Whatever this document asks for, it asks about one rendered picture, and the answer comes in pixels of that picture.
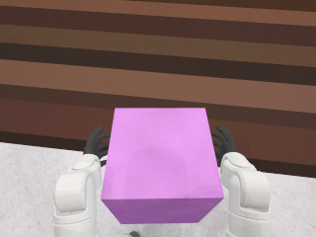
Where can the right robot hand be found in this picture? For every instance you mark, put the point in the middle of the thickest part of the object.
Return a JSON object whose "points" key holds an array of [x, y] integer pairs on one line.
{"points": [[226, 145]]}

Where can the left robot hand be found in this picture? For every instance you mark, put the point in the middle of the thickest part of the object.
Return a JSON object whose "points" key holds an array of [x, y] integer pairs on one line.
{"points": [[93, 146]]}

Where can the robot left forearm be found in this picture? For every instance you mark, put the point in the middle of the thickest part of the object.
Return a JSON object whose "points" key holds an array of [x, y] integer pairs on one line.
{"points": [[75, 199]]}

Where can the carton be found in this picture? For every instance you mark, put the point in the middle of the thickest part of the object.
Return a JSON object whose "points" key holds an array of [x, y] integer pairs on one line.
{"points": [[161, 166]]}

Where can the robot right forearm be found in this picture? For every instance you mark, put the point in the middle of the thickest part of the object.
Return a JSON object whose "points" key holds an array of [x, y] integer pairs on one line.
{"points": [[249, 199]]}

